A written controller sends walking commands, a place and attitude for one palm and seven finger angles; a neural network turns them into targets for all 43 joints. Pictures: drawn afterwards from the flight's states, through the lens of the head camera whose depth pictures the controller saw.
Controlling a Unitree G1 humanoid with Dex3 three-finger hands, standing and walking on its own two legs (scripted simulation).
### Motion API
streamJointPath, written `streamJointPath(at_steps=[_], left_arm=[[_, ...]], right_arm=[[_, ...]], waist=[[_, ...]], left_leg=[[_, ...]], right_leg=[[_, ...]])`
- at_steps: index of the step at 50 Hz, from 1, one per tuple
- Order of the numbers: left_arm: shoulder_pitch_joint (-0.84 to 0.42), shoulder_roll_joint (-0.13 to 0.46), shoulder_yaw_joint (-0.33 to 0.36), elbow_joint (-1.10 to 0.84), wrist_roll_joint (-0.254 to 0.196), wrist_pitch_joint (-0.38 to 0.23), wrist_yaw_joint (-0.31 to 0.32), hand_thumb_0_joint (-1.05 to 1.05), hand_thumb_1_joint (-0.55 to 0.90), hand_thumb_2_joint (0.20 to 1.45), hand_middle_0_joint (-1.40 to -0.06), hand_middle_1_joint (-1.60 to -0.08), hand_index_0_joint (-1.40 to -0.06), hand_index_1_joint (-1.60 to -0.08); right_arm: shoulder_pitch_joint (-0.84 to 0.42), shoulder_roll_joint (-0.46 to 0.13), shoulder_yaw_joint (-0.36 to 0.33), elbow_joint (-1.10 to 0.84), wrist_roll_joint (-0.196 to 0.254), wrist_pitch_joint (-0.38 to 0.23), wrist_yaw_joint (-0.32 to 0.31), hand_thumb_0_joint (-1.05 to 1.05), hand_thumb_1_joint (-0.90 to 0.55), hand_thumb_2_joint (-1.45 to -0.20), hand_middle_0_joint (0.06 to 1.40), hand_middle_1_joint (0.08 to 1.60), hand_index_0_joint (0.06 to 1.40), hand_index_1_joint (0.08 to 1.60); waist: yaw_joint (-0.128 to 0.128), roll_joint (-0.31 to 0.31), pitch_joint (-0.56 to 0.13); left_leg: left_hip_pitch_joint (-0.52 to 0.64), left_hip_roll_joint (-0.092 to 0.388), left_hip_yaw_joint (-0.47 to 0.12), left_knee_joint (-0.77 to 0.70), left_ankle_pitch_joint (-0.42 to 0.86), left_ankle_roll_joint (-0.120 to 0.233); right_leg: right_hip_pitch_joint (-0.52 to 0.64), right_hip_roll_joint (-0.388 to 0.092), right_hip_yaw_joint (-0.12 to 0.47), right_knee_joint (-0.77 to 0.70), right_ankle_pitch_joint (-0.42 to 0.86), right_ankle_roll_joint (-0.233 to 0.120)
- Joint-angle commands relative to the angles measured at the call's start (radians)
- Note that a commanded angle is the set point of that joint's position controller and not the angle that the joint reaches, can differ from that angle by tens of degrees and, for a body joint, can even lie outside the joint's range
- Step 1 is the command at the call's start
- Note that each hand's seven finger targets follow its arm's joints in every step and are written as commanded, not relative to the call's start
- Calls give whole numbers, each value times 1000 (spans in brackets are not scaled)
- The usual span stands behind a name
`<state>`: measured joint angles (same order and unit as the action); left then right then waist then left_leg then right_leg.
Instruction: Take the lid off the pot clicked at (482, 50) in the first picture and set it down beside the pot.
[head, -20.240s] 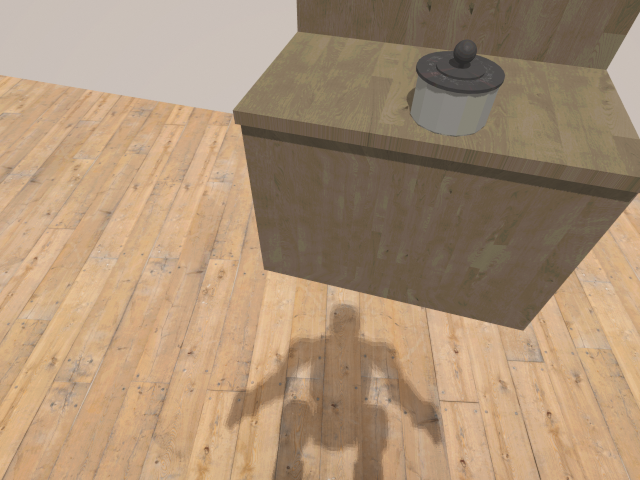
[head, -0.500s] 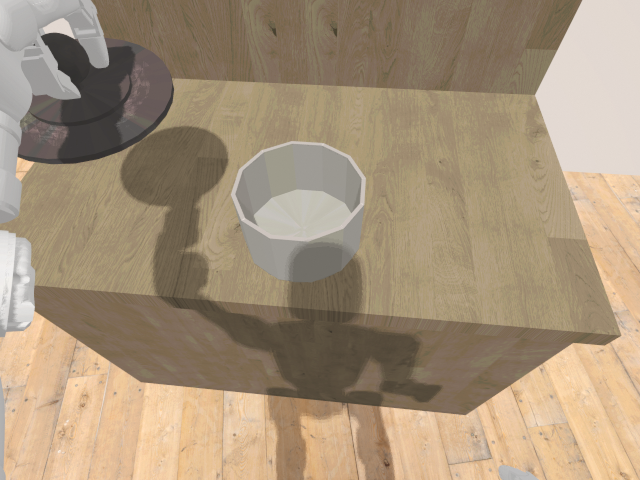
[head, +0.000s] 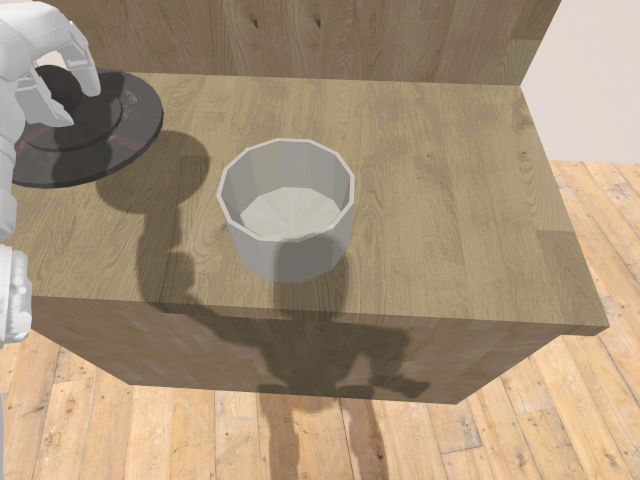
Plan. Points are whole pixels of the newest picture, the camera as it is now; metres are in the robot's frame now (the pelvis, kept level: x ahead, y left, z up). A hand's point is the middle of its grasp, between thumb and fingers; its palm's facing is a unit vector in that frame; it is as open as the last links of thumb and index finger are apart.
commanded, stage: lower the lid onto the table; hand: left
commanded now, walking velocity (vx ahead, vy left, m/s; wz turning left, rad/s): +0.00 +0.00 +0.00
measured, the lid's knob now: (55, 89) +0.51 +0.28 +0.20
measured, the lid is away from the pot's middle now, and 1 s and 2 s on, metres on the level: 0.25 0.23 0.23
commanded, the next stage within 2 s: none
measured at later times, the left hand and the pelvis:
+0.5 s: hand (67, 123) +0.47 +0.26 +0.18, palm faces -0.34 -0.04 -0.94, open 7.4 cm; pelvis +0.00 +0.00 +0.00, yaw +1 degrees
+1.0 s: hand (83, 154) +0.46 +0.26 +0.15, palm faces -0.42 -0.05 -0.91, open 7.4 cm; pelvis -0.01 +0.00 +0.00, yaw +0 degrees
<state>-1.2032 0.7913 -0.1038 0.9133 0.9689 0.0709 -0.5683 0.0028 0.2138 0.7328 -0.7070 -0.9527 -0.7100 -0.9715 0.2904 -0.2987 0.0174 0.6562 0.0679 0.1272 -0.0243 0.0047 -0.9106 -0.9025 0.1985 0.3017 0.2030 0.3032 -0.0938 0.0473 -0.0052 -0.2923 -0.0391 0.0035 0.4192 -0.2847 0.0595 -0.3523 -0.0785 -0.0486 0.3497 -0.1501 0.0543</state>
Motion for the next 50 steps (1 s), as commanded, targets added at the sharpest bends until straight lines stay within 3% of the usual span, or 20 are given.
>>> streamJointPath(at_steps=[1,3,4,7,10,16,19,20,21,24,26,28,31,34,37,39,43,47,49,50], left_arm=[[-598,268,73,-286,0,-3,52,0,654,936,-891,-1046,-885,-1052],[-524,326,122,-259,-11,-6,60,0,654,936,-891,-1046,-885,-1052],[-586,324,114,-320,0,-12,59,0,654,936,-891,-1046,-885,-1052],[-558,227,53,-280,-15,-2,51,0,654,936,-891,-1046,-885,-1052],[-554,298,120,-331,-7,-11,64,0,654,936,-891,-1046,-885,-1052],[-504,235,80,-280,-17,-12,62,0,654,936,-891,-1046,-885,-1052],[-510,290,118,-320,-13,-21,71,0,654,936,-891,-1046,-885,-1052],[-495,231,80,-263,-14,-18,67,0,654,936,-891,-1046,-885,-1052],[-486,242,87,-246,-20,-17,67,0,654,936,-891,-1046,-885,-1052],[-551,287,110,-354,-14,-33,78,0,654,936,-891,-1046,-885,-1052],[-499,231,83,-277,-20,-30,72,0,654,936,-891,-1046,-885,-1052],[-440,269,104,-191,-32,-34,79,0,654,936,-891,-1046,-885,-1052],[-547,239,72,-301,-25,-50,79,0,654,936,-891,-1046,-885,-1052],[-491,298,130,-283,-21,-68,90,0,654,936,-891,-1046,-885,-1052],[-462,228,79,-216,-38,-70,81,0,654,936,-891,-1046,-885,-1052],[-476,286,117,-280,-30,-83,94,0,654,936,-891,-1046,-885,-1052],[-450,237,74,-199,-50,-91,91,0,654,936,-891,-1046,-885,-1052],[-498,266,92,-215,-37,-115,99,0,654,936,-891,-1046,-885,-1052],[-476,333,147,-221,-28,-133,114,0,654,936,-891,-1046,-885,-1052],[-464,297,121,-183,-28,-138,112,0,654,936,-891,-1046,-885,-1052]], right_arm=[[21,-146,-57,-96,4,-33,-4,0,-900,-900,200,300,200,300],[33,-164,-62,-89,1,-31,-1,0,-900,-900,200,300,200,300],[24,-151,-55,-100,0,-30,0,0,-900,-900,200,300,200,300],[19,-144,-56,-90,6,-33,-1,0,-900,-900,200,300,200,300],[15,-148,-59,-100,-1,-39,2,0,-900,-900,200,300,200,300],[7,-143,-55,-101,2,-29,5,0,-900,-900,200,300,200,300],[0,-147,-54,-113,-2,-27,9,0,-900,-900,200,300,200,300],[-5,-141,-53,-110,-1,-27,5,0,-900,-900,200,300,200,300],[6,-144,-53,-103,4,-24,3,0,-900,-900,200,300,200,300],[1,-146,-57,-115,-5,-24,5,0,-900,-900,200,300,200,300],[6,-141,-56,-105,-3,-30,1,0,-900,-900,200,300,200,300],[20,-160,-56,-92,1,-22,-3,0,-900,-900,200,300,200,300],[11,-144,-58,-97,0,-23,-7,0,-900,-900,200,300,200,300],[27,-148,-61,-96,-9,-27,-7,0,-900,-900,200,300,200,300],[20,-147,-60,-87,1,-22,-11,0,-900,-900,200,300,200,300],[28,-151,-63,-91,-4,-20,-8,0,-900,-900,200,300,200,300],[36,-160,-65,-71,2,-15,-17,0,-900,-900,200,300,200,300],[46,-153,-63,-68,1,-19,-27,0,-900,-900,200,300,200,300],[60,-157,-66,-67,-6,-18,-27,0,-900,-900,200,300,200,300],[52,-152,-63,-67,-3,-19,-30,0,-900,-900,200,300,200,300]], waist=[[0,89,-518],[6,85,-509],[4,84,-542],[-7,91,-477],[7,94,-543],[4,42,-483],[11,66,-524],[3,52,-480],[3,28,-465],[7,81,-548],[3,57,-499],[2,18,-462],[-1,66,-503],[4,59,-537],[-1,54,-463],[5,65,-520],[-7,59,-438],[-6,62,-487],[1,69,-522],[-4,61,-496]], left_leg=[[271,6,-62,36,707,3],[264,5,-66,49,734,-3],[272,5,-67,37,720,-4],[273,8,-71,43,712,-5],[286,4,-74,55,734,-2],[248,6,-70,48,713,-4],[255,4,-75,49,731,-12],[234,2,-67,54,689,-4],[224,7,-65,47,673,-5],[270,5,-76,48,716,-13],[255,6,-73,55,700,-6],[202,1,-60,54,634,-6],[244,5,-62,43,647,-3],[243,1,-65,54,664,-2],[206,1,-55,44,590,1],[231,2,-62,49,630,-3],[194,3,-54,45,560,-1],[202,1,-53,43,545,4],[210,3,-55,50,582,2],[193,2,-50,51,557,5]], right_leg=[[196,92,-25,49,359,-84],[193,90,-26,53,370,-89],[210,95,-23,51,362,-84],[158,96,-34,47,334,-84],[191,95,-25,61,358,-88],[176,94,-34,66,359,-84],[195,94,-26,73,359,-86],[175,92,-31,69,351,-86],[179,92,-34,68,348,-83],[192,93,-25,75,353,-85],[171,94,-31,71,343,-83],[182,88,-32,70,345,-87],[183,90,-31,68,345,-84],[205,96,-23,70,348,-83],[177,90,-34,62,321,-84],[193,94,-26,68,332,-85],[160,89,-34,59,303,-87],[183,93,-30,64,310,-85],[199,95,-24,71,325,-84],[192,92,-27,67,324,-85]])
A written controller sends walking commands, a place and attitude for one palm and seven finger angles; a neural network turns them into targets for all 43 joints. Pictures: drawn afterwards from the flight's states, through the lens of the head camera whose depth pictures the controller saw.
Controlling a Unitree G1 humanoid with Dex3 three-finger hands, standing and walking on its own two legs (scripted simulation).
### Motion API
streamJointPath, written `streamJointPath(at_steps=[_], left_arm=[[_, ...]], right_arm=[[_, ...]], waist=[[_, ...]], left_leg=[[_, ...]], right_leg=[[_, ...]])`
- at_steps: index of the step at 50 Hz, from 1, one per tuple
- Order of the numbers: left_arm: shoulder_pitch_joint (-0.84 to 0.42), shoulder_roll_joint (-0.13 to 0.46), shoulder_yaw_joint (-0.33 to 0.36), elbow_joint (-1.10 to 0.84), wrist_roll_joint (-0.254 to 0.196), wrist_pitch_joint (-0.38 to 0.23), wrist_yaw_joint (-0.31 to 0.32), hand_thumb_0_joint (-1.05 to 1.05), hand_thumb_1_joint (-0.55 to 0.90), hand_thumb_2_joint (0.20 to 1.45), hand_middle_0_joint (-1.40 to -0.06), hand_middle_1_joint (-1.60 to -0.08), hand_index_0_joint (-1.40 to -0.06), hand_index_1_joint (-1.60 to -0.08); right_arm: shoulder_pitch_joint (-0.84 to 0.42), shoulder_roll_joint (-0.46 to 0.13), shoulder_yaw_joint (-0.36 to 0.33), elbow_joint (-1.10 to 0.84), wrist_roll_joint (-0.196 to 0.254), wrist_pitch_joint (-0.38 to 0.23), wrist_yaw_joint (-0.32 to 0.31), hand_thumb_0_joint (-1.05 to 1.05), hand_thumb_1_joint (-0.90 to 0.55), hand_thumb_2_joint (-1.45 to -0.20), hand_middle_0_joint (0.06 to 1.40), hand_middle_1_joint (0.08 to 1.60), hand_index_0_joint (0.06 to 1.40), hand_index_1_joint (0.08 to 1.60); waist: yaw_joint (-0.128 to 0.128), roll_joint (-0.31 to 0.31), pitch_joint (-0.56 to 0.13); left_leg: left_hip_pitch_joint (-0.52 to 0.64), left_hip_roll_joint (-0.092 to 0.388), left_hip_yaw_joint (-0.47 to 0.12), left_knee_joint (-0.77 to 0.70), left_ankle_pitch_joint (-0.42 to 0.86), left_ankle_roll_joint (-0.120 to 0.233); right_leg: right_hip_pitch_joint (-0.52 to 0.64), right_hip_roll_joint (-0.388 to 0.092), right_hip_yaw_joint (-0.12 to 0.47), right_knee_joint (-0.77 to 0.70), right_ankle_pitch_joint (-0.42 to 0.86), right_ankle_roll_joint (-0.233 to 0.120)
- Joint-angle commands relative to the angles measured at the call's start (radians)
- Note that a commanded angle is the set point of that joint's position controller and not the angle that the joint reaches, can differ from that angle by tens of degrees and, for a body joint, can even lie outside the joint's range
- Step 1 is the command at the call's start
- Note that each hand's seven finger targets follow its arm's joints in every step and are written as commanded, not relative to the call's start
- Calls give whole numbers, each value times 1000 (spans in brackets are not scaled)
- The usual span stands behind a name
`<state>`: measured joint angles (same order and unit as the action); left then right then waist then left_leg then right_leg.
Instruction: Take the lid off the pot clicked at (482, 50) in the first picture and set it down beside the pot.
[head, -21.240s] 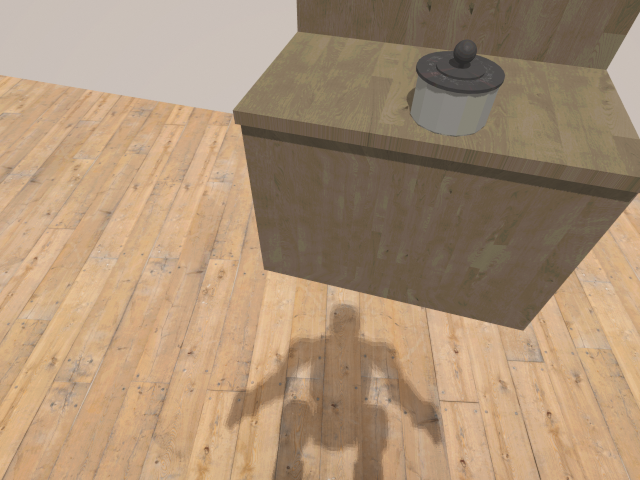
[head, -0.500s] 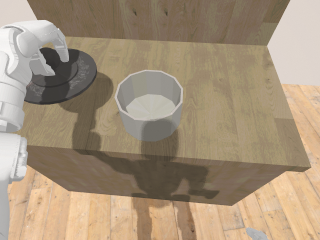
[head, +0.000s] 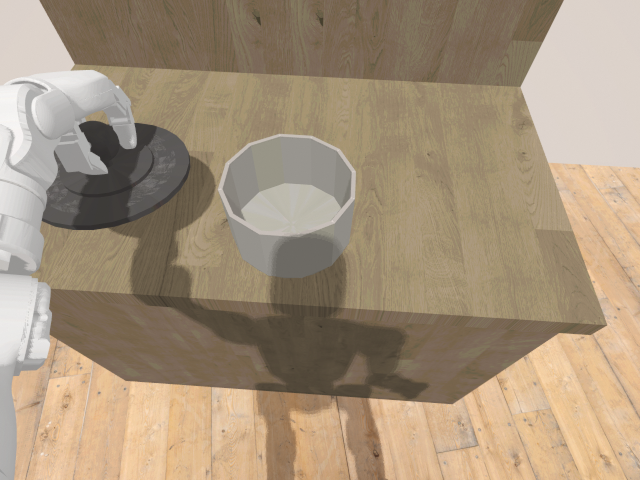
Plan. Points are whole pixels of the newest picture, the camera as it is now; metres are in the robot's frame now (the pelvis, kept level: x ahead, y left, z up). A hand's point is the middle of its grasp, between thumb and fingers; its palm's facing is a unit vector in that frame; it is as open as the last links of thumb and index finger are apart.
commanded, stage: lower the lid onto the table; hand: left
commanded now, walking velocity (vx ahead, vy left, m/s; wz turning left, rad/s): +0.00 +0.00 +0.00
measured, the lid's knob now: (96, 142) +0.49 +0.26 +0.13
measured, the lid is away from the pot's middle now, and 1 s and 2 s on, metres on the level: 0.23 0.23 0.24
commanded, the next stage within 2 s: open the fingers wide in 1.94 s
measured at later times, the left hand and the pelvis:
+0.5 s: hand (89, 161) +0.48 +0.27 +0.12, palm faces -0.44 -0.04 -0.90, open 7.4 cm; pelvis +0.01 +0.01 +0.00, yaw -1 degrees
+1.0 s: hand (114, 175) +0.48 +0.26 +0.09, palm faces -0.48 -0.05 -0.88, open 7.4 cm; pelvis +0.01 +0.01 -0.01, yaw -1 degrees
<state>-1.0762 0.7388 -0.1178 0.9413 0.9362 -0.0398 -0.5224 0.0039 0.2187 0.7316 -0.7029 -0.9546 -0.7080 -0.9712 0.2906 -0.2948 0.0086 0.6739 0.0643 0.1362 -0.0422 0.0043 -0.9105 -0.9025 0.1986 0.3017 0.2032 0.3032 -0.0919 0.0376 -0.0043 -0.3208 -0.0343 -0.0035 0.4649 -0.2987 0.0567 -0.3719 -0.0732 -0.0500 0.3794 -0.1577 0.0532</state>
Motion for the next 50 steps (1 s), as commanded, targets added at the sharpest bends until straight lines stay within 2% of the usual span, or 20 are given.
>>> streamJointPath(at_steps=[1,3,4,5,8,10,17,21,25,27,29,31,34,35,39,41,44,47,49,50], left_arm=[[-589,339,126,-200,-1,-29,67,0,654,936,-891,-1046,-885,-1052],[-565,370,146,-178,-5,-33,77,0,654,936,-891,-1046,-885,-1052],[-601,351,128,-216,7,-35,79,0,654,936,-891,-1046,-885,-1052],[-585,301,98,-178,6,-34,77,0,654,936,-891,-1046,-885,-1052],[-531,392,163,-131,-2,-45,86,0,654,936,-891,-1046,-885,-1052],[-567,338,118,-152,5,-50,84,0,654,936,-891,-1046,-885,-1052],[-541,361,153,-192,-10,-72,92,0,654,936,-891,-1046,-885,-1052],[-509,319,130,-177,-10,-76,95,0,654,936,-891,-1046,-885,-1052],[-533,300,129,-265,-8,-80,107,0,654,936,-891,-1046,-885,-1052],[-450,282,129,-147,-21,-74,105,0,654,936,-891,-1046,-885,-1052],[-501,289,114,-146,-17,-73,111,0,654,936,-891,-1046,-885,-1052],[-535,273,96,-145,-3,-68,120,0,654,936,-891,-1046,-885,-1052],[-600,360,154,-249,17,-87,142,0,654,936,-891,-1046,-885,-1052],[-564,297,123,-206,13,-86,140,0,654,936,-891,-1046,-885,-1052],[-485,315,155,-124,5,-81,146,0,654,936,-891,-1046,-885,-1052],[-481,256,97,-77,8,-73,144,0,654,936,-891,-1046,-885,-1052],[-530,325,139,-141,27,-81,154,0,654,936,-891,-1046,-885,-1052],[-506,303,131,-120,19,-87,152,0,654,936,-891,-1046,-885,-1052],[-488,346,165,-115,19,-95,158,0,654,936,-891,-1046,-885,-1052],[-491,313,135,-98,19,-94,155,0,654,936,-891,-1046,-885,-1052]], right_arm=[[59,-156,-55,-78,4,-27,-12,0,-900,-900,200,300,200,300],[67,-169,-59,-69,4,-22,-12,0,-900,-900,200,300,200,300],[58,-159,-56,-82,2,-21,-11,0,-900,-900,200,300,200,300],[57,-153,-59,-78,3,-26,-13,0,-900,-900,200,300,200,300],[71,-172,-58,-68,4,-17,-15,0,-900,-900,200,300,200,300],[67,-158,-57,-74,4,-17,-17,0,-900,-900,200,300,200,300],[84,-160,-63,-67,0,-14,-15,0,-900,-900,200,300,200,300],[83,-156,-63,-62,-1,-5,-8,0,-900,-900,200,300,200,300],[75,-149,-69,-71,-8,-7,1,0,-900,-900,200,300,200,300],[87,-153,-65,-58,-3,-4,-1,0,-900,-900,200,300,200,300],[87,-159,-61,-53,-2,2,-5,0,-900,-900,200,300,200,300],[91,-156,-62,-51,1,-1,-10,0,-900,-900,200,300,200,300],[98,-155,-63,-62,-10,-7,-13,0,-900,-900,200,300,200,300],[96,-145,-65,-62,-10,-12,-15,0,-900,-900,200,300,200,300],[110,-154,-64,-51,-13,-9,-8,0,-900,-900,200,300,200,300],[103,-153,-58,-49,-4,-5,-13,0,-900,-900,200,300,200,300],[115,-157,-63,-51,-9,0,-14,0,-900,-900,200,300,200,300],[121,-151,-64,-48,-9,-2,-20,0,-900,-900,200,300,200,300],[131,-156,-66,-46,-11,-1,-20,0,-900,-900,200,300,200,300],[127,-154,-63,-44,-8,2,-25,0,-900,-900,200,300,200,300]], waist=[[-7,73,-475],[-2,71,-466],[-6,93,-502],[-13,92,-467],[-3,55,-456],[-13,71,-476],[-9,104,-511],[-12,93,-484],[-12,152,-531],[-14,65,-468],[-19,53,-461],[-21,68,-457],[-13,130,-571],[-18,142,-552],[-12,70,-511],[-23,49,-458],[-18,88,-523],[-23,104,-529],[-21,89,-542],[-28,87,-519]], left_leg=[[215,0,-41,1,575,7],[207,3,-41,4,574,4],[221,1,-42,-2,574,1],[218,2,-39,8,571,6],[173,0,-30,9,536,9],[190,2,-35,11,562,11],[245,11,-49,27,674,6],[239,12,-52,30,683,2],[318,18,-72,48,778,-13],[244,15,-51,46,674,1],[206,9,-41,31,611,3],[211,12,-46,36,622,0],[286,15,-63,46,736,-15],[299,18,-65,58,781,-16],[234,17,-50,57,712,-4],[177,11,-38,49,620,0],[222,15,-48,63,702,-7],[235,18,-45,75,726,-4],[226,17,-42,81,715,-1],[204,15,-37,77,680,1]], right_leg=[[204,86,-27,35,334,-83],[198,85,-27,39,334,-87],[201,88,-23,38,325,-84],[174,87,-27,35,319,-84],[199,84,-24,42,332,-87],[190,87,-24,41,337,-83],[164,93,-23,48,345,-80],[136,96,-27,48,332,-79],[101,102,-26,54,317,-82],[106,98,-28,52,306,-78],[119,94,-26,53,313,-81],[103,97,-30,59,310,-83],[129,99,-18,71,343,-83],[102,100,-22,73,344,-82],[115,98,-19,72,344,-79],[102,95,-24,68,325,-81],[103,101,-21,84,345,-83],[91,101,-19,85,345,-78],[98,102,-16,89,350,-78],[93,100,-17,86,343,-78]])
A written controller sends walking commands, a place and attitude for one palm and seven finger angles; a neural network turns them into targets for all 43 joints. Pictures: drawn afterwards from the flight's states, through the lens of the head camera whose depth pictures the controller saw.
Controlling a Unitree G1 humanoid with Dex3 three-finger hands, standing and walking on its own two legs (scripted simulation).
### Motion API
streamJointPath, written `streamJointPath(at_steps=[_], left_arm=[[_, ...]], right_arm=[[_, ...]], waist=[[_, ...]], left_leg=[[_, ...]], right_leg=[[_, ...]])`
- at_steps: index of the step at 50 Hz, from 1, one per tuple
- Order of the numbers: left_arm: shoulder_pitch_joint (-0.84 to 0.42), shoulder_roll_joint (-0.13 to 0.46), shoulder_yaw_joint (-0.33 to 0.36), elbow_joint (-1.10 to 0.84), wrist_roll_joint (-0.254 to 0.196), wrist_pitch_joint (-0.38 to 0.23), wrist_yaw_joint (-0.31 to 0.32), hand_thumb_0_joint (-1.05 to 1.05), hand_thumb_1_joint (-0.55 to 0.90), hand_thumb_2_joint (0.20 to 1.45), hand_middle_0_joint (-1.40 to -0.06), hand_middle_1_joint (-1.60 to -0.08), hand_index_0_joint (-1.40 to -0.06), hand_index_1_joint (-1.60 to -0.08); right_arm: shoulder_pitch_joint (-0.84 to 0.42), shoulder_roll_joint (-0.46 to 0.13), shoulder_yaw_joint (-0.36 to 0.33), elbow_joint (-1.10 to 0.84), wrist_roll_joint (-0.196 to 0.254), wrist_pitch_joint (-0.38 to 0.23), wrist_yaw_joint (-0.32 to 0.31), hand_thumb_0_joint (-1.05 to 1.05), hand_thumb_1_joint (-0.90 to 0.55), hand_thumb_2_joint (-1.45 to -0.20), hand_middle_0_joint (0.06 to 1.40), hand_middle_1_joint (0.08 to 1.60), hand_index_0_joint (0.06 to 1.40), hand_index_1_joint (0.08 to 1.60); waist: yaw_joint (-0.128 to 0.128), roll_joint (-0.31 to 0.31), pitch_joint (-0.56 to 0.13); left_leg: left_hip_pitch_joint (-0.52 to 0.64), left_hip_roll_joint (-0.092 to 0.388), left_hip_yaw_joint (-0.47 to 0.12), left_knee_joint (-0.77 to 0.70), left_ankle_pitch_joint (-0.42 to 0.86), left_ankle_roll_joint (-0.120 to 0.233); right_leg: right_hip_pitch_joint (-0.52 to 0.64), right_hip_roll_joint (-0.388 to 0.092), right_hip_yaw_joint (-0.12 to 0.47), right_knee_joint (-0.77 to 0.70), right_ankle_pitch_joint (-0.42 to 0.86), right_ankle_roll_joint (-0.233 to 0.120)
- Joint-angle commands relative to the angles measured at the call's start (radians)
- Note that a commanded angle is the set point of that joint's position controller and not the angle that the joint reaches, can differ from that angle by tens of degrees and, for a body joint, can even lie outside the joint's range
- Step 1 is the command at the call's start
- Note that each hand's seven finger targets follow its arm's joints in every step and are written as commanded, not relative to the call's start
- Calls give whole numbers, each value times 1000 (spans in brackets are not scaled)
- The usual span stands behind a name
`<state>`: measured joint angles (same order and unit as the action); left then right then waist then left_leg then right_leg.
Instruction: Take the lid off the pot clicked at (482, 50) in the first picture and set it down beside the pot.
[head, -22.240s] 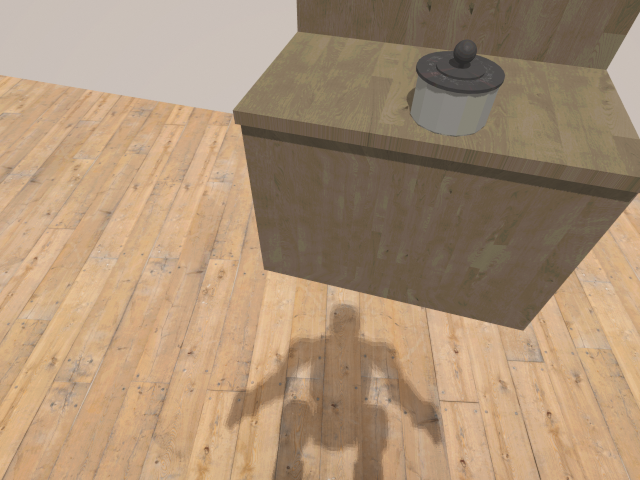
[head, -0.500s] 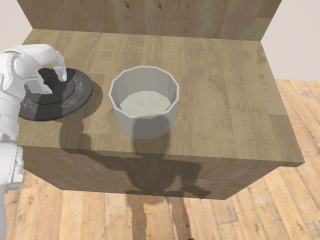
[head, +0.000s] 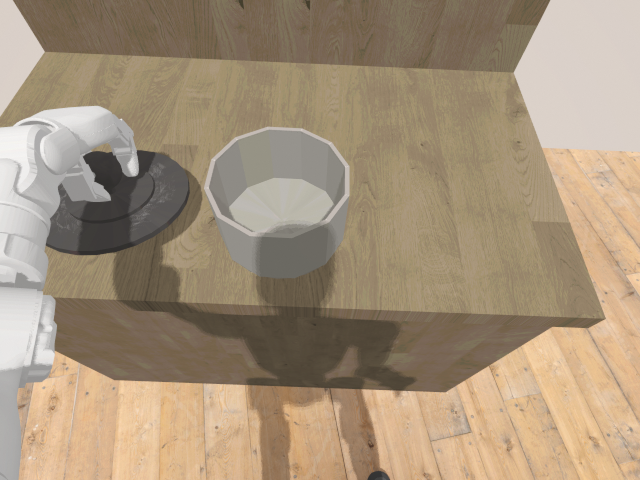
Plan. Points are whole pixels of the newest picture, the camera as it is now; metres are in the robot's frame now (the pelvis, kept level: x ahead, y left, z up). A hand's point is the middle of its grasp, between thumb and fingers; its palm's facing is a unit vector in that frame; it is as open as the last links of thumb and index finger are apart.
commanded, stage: lower the lid onto the table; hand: left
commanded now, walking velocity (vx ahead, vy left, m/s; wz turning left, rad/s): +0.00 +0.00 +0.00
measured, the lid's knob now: (100, 171) +0.49 +0.27 +0.07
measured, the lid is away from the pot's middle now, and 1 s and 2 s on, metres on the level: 0.23 0.24 0.24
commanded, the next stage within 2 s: open the fingers wide in 0.94 s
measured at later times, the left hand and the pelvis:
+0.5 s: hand (104, 188) +0.47 +0.27 +0.06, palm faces -0.52 -0.06 -0.85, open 7.4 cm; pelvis +0.00 -0.01 -0.01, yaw -1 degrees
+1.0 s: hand (106, 204) +0.47 +0.28 +0.03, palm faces -0.56 -0.06 -0.83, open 7.0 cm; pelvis -0.01 +0.00 -0.02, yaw -1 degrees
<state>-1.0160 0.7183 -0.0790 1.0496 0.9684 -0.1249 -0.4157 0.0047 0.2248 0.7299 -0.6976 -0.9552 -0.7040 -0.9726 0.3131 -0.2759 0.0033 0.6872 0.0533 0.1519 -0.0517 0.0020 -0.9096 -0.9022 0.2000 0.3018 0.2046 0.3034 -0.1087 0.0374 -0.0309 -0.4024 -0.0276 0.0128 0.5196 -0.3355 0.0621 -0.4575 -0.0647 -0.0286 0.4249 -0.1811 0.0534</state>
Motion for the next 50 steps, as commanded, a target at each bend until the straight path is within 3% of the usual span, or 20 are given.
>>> streamJointPath(at_steps=[1,8,13,16,19,22,24,27,29,32,34,36,37,39,40,42,45,47,49,50], left_arm=[[-547,307,75,-188,-16,-7,48,0,654,936,-891,-1046,-885,-1052],[-552,370,115,-204,-11,-25,62,0,654,936,-891,-1046,-885,-1052],[-545,333,80,-162,-7,-25,63,0,654,936,-891,-1046,-885,-1052],[-546,351,98,-169,3,-26,68,0,654,936,-891,-1046,-885,-1052],[-532,418,143,-162,3,-31,70,0,654,936,-891,-1046,-885,-1052],[-522,369,109,-154,8,-33,70,0,654,936,-891,-1046,-885,-1052],[-513,400,137,-164,10,-38,73,0,654,936,-891,-1046,-885,-1052],[-495,371,108,-107,5,-36,67,0,654,936,-891,-1046,-885,-1052],[-542,411,127,-168,9,-45,70,0,654,936,-891,-1046,-885,-1052],[-540,365,100,-169,3,-50,66,0,654,936,-891,-1046,-885,-1052],[-528,402,131,-175,0,-57,70,0,654,936,-891,-1046,-885,-1052],[-483,339,88,-96,-4,-51,65,0,654,936,-891,-1046,-885,-1052],[-466,347,90,-58,-5,-48,64,0,654,936,-891,-1046,-885,-1052],[-513,373,90,-96,11,-50,69,0,654,936,-891,-1046,-885,-1052],[-506,326,56,-69,18,-48,68,0,654,936,-891,-1046,-885,-1052],[-490,349,69,-33,22,-52,67,0,654,936,-891,-1046,-885,-1052],[-546,340,60,-92,23,-56,65,0,654,936,-891,-1046,-885,-1052],[-528,377,89,-76,19,-61,66,0,654,936,-891,-1046,-885,-1052],[-550,395,99,-113,17,-67,69,0,654,936,-891,-1046,-885,-1052],[-525,371,83,-72,17,-66,68,0,654,936,-891,-1046,-885,-1052]], right_arm=[[108,-173,-57,-53,5,-15,-17,0,-900,-900,200,300,200,300],[137,-182,-61,-37,2,-17,-28,0,-900,-900,200,300,200,300],[149,-184,-58,-24,8,-16,-31,0,-900,-900,200,300,200,300],[157,-178,-59,-29,5,-19,-33,0,-900,-900,200,300,200,300],[160,-184,-57,-29,2,-15,-36,0,-900,-900,200,300,200,300],[161,-178,-57,-28,6,-15,-38,0,-900,-900,200,300,200,300],[169,-181,-60,-30,2,-12,-37,0,-900,-900,200,300,200,300],[173,-183,-56,-25,9,-11,-41,0,-900,-900,200,300,200,300],[178,-188,-57,-25,7,-6,-44,0,-900,-900,200,300,200,300],[182,-182,-59,-20,5,-10,-48,0,-900,-900,200,300,200,300],[192,-184,-61,-19,2,-10,-48,0,-900,-900,200,300,200,300],[190,-181,-55,-13,6,-11,-50,0,-900,-900,200,300,200,300],[191,-186,-52,-10,12,-11,-51,0,-900,-900,200,300,200,300],[193,-192,-51,-10,13,-5,-53,0,-900,-900,200,300,200,300],[193,-185,-51,-10,14,-7,-54,0,-900,-900,200,300,200,300],[202,-189,-46,-7,17,-10,-55,0,-900,-900,200,300,200,300],[211,-187,-51,-10,9,-9,-57,0,-900,-900,200,300,200,300],[219,-190,-48,-12,11,-10,-62,0,-900,-900,200,300,200,300],[228,-191,-51,-15,7,-9,-65,0,-900,-900,200,300,200,300],[226,-187,-48,-14,10,-12,-67,0,-900,-900,200,300,200,300]], waist=[[-14,95,-466],[-15,117,-518],[-24,110,-474],[-23,132,-508],[-19,98,-529],[-21,136,-505],[-20,119,-537],[-30,93,-486],[-27,125,-534],[-36,140,-538],[-35,138,-556],[-43,101,-495],[-45,58,-461],[-44,103,-483],[-50,113,-468],[-52,101,-450],[-54,154,-513],[-58,110,-522],[-58,129,-558],[-60,129,-529]], left_leg=[[274,9,-48,22,692,-3],[296,11,-51,47,744,-5],[260,13,-46,54,708,-8],[267,12,-44,66,706,-5],[224,9,-34,70,683,3],[235,13,-38,78,715,-3],[249,15,-39,89,734,-2],[191,11,-28,95,647,2],[220,15,-35,97,682,-3],[244,20,-37,116,710,-4],[248,19,-40,125,737,-5],[186,15,-29,128,672,-1],[145,15,-22,128,610,3],[138,13,-21,129,587,-2],[139,13,-22,138,590,-4],[116,16,-23,150,572,-5],[158,19,-31,165,614,-12],[135,21,-28,176,595,-6],[148,21,-32,180,617,-9],[130,19,-28,186,607,-8]], right_leg=[[158,92,-42,39,350,-79],[145,95,-38,57,370,-81],[107,96,-44,63,347,-83],[111,99,-41,70,345,-81],[152,95,-33,80,381,-78],[110,98,-42,84,364,-80],[110,100,-39,90,366,-78],[81,98,-45,93,330,-77],[84,99,-42,104,340,-80],[48,102,-45,108,329,-77],[52,104,-42,116,339,-77],[26,103,-49,118,318,-77],[22,102,-50,119,297,-75],[16,100,-46,130,282,-80],[-14,103,-51,135,268,-82],[-34,105,-54,147,246,-81],[-49,105,-53,158,248,-82],[-39,105,-51,167,253,-78],[-36,107,-48,174,261,-79],[-52,107,-50,174,252,-79]])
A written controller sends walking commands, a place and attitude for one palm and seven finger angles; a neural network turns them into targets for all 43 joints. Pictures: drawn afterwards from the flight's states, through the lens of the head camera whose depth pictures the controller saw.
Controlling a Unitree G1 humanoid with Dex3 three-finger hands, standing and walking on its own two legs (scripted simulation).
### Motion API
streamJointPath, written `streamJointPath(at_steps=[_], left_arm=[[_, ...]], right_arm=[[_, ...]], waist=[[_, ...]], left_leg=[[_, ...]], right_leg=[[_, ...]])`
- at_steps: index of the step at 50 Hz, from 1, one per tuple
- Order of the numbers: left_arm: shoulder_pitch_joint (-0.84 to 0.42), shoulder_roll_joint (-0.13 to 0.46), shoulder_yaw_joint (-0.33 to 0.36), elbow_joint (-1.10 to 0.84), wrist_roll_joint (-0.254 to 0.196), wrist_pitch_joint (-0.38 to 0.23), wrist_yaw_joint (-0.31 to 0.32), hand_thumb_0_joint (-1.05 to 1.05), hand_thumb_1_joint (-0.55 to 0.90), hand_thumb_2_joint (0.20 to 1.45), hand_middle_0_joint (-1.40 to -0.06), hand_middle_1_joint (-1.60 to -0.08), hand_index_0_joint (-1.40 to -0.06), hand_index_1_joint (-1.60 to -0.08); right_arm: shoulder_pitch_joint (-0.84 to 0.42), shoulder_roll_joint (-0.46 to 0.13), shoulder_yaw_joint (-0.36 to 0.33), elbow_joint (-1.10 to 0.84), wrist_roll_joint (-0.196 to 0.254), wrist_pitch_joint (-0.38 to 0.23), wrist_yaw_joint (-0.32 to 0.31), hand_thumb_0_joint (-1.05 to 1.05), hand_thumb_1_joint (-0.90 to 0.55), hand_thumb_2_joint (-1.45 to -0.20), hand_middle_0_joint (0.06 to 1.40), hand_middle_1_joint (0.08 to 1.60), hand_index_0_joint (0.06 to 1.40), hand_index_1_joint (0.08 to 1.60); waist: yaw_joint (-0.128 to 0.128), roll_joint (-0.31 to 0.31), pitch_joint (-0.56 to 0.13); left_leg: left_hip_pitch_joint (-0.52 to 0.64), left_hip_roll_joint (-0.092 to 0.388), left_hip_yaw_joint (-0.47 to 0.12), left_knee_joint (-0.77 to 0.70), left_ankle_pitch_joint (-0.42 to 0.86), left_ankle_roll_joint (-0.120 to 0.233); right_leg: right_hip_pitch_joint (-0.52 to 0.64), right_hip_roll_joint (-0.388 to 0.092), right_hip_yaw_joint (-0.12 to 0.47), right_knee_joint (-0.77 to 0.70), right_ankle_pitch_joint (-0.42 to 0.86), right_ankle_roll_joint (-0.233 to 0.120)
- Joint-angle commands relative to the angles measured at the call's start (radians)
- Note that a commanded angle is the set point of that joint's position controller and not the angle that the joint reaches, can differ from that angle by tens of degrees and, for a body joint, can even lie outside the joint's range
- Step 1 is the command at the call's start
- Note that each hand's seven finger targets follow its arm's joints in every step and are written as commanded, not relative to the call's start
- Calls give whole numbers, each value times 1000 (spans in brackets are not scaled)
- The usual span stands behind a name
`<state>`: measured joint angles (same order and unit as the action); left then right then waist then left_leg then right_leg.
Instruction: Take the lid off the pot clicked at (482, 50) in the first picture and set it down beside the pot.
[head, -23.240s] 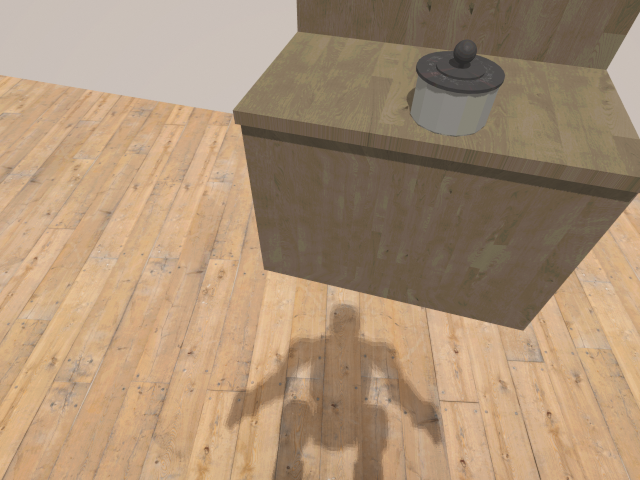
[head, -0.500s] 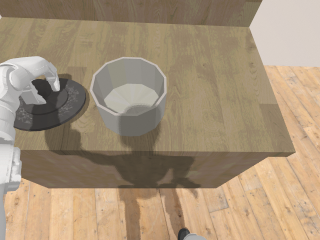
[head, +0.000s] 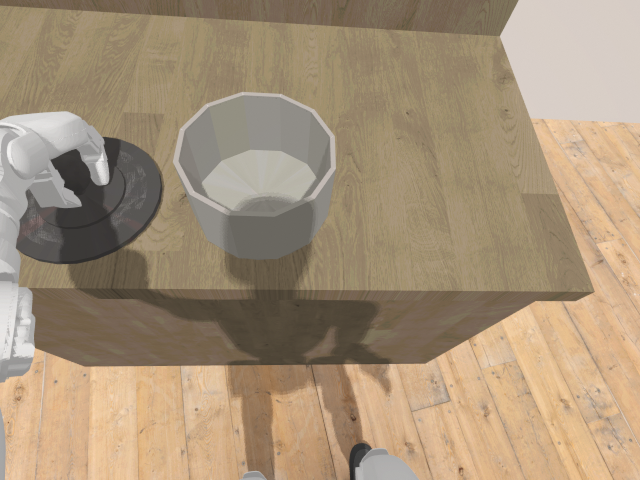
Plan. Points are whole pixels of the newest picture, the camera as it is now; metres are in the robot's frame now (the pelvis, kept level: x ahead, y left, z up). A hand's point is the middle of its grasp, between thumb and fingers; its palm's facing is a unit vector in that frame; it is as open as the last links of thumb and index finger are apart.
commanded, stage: open the fingers wide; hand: left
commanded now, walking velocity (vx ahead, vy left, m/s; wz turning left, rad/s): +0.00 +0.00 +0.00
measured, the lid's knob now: (67, 175) +0.49 +0.29 +0.03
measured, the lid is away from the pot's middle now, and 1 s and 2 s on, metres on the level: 0.24 0.24 0.24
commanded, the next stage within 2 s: raise the empty hand in 1.14 s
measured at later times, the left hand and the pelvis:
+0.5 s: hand (60, 195) +0.46 +0.29 +0.04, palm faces -0.49 -0.06 -0.87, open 6.9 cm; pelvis +0.00 +0.01 +0.00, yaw +0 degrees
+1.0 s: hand (61, 191) +0.46 +0.28 +0.05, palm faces -0.47 -0.06 -0.88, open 10.5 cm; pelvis +0.00 +0.01 +0.00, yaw +0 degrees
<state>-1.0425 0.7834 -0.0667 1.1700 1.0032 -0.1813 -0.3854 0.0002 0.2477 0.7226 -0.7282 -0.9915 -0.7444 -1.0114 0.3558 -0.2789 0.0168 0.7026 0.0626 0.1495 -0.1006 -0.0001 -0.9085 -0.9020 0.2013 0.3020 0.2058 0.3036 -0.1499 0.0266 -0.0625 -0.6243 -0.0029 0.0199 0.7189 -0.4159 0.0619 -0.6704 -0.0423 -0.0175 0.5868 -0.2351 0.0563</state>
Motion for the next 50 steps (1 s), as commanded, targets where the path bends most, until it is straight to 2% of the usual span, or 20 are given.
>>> streamJointPath(at_steps=[1,2,3,4,6,7,9,11,14,17,20,24,28,32,36,39,41,43,48,50], left_arm=[[-476,293,62,-158,-20,-9,36,0,654,936,-891,-1046,-885,-1052],[-265,278,130,-172,-35,-12,37,0,654,936,-891,-1046,-885,-1052],[-262,317,189,-367,-41,-67,48,0,644,914,-875,-1047,-868,-1053],[-262,337,208,-396,-28,-82,62,0,634,893,-858,-1048,-852,-1054],[-294,232,125,-360,-38,-76,69,0,615,850,-825,-1050,-819,-1056],[-305,260,145,-323,-42,-65,78,0,605,828,-809,-1051,-803,-1056],[-376,361,205,-393,-23,-60,106,0,585,785,-777,-1051,-771,-1056],[-305,276,157,-309,-18,-46,120,0,565,742,-745,-1050,-740,-1054],[-352,294,164,-375,-17,-41,129,0,513,726,-700,-1045,-695,-1049],[-335,229,110,-306,-26,-28,122,0,463,704,-656,-1037,-652,-1040],[-374,266,143,-399,-20,-41,122,0,416,677,-612,-1029,-608,-1032],[-353,255,130,-317,-33,-35,125,0,355,636,-553,-1019,-550,-1022],[-357,233,125,-372,-20,-38,134,0,293,597,-495,-1008,-492,-1010],[-278,158,80,-266,-36,-18,135,0,225,572,-439,-991,-438,-992],[-377,180,82,-365,-19,-21,133,0,151,559,-388,-967,-387,-968],[-342,251,133,-318,-23,-25,137,0,99,541,-348,-952,-347,-953],[-305,215,109,-278,-25,-19,138,0,63,533,-322,-940,-322,-941],[-339,199,93,-335,-20,-25,134,0,42,534,-311,-931,-311,-931],[-270,216,106,-229,-30,-23,130,0,32,556,-317,-919,-317,-919],[-349,223,96,-289,-15,-23,131,0,28,564,-320,-914,-320,-914]], right_arm=[[187,-185,-58,-24,3,-12,-18,0,-900,-900,200,300,200,300],[169,-167,-72,-65,-3,-4,6,0,-900,-900,200,300,200,300],[149,-182,-83,-75,-25,15,8,0,-900,-900,200,300,200,300],[141,-172,-88,-85,-32,30,10,0,-900,-900,200,300,200,300],[128,-163,-87,-71,-28,48,15,0,-900,-900,200,300,200,300],[135,-169,-86,-61,-24,51,17,0,-900,-900,200,300,200,300],[142,-173,-81,-68,-23,58,16,0,-900,-900,200,300,200,300],[140,-161,-81,-64,-21,53,19,0,-900,-900,200,300,200,300],[135,-163,-83,-67,-24,55,25,0,-900,-900,200,300,200,300],[123,-165,-78,-67,-18,55,26,0,-900,-900,200,300,200,300],[122,-155,-84,-79,-24,48,21,0,-900,-900,200,300,200,300],[117,-169,-75,-71,-20,47,19,0,-900,-900,200,300,200,300],[119,-162,-84,-69,-25,39,24,0,-900,-900,200,300,200,300],[109,-162,-81,-72,-20,49,36,0,-900,-900,200,300,200,300],[119,-159,-86,-66,-23,49,37,0,-900,-900,200,300,200,300],[121,-166,-80,-69,-22,48,31,0,-900,-900,200,300,200,300],[118,-164,-76,-69,-17,45,32,0,-900,-900,200,300,200,300],[116,-165,-82,-73,-22,46,37,0,-900,-900,200,300,200,300],[123,-172,-75,-71,-15,47,33,0,-900,-900,200,300,200,300],[126,-168,-78,-75,-16,47,29,0,-900,-900,200,300,200,300]], waist=[[-23,121,-461],[39,140,-496],[54,145,-545],[50,165,-586],[21,140,-491],[20,119,-453],[30,163,-516],[24,144,-473],[31,170,-521],[16,110,-452],[27,184,-540],[17,88,-452],[31,178,-502],[22,69,-427],[23,152,-490],[26,102,-479],[27,83,-427],[32,156,-466],[24,47,-398],[18,93,-437]], left_leg=[[325,-4,-33,-12,664,-5],[342,-11,-47,-17,754,-18],[400,7,-53,-11,863,-36],[432,4,-56,-7,903,-39],[396,6,-51,-18,822,-30],[362,6,-42,-28,756,-20],[394,1,-57,-50,769,-29],[389,2,-52,-42,782,-32],[419,2,-55,-52,791,-34],[380,3,-50,-56,721,-28],[478,3,-69,-49,855,-42],[378,0,-50,-62,715,-23],[474,9,-70,-46,871,-51],[379,5,-54,-52,744,-36],[458,8,-71,-48,828,-50],[397,-2,-58,-55,760,-38],[356,-2,-49,-63,710,-32],[411,-1,-56,-56,779,-44],[316,-8,-39,-62,650,-23],[344,-9,-43,-70,643,-24]], right_leg=[[146,85,-66,15,291,-81],[191,83,-74,24,317,-94],[191,85,-76,24,353,-105],[202,90,-63,20,362,-102],[154,89,-68,-6,313,-96],[155,87,-65,-13,295,-95],[185,83,-61,-7,303,-102],[157,85,-68,-11,297,-100],[189,81,-59,-16,315,-102],[162,82,-63,-23,281,-97],[183,81,-61,-17,322,-102],[184,77,-55,-27,295,-96],[152,78,-63,-11,316,-104],[159,80,-63,-22,287,-96],[151,84,-64,-12,304,-103],[194,79,-56,-15,316,-100],[187,79,-62,-17,302,-101],[172,77,-59,-13,308,-107],[185,77,-59,-18,286,-100],[185,80,-57,-18,275,-102]])
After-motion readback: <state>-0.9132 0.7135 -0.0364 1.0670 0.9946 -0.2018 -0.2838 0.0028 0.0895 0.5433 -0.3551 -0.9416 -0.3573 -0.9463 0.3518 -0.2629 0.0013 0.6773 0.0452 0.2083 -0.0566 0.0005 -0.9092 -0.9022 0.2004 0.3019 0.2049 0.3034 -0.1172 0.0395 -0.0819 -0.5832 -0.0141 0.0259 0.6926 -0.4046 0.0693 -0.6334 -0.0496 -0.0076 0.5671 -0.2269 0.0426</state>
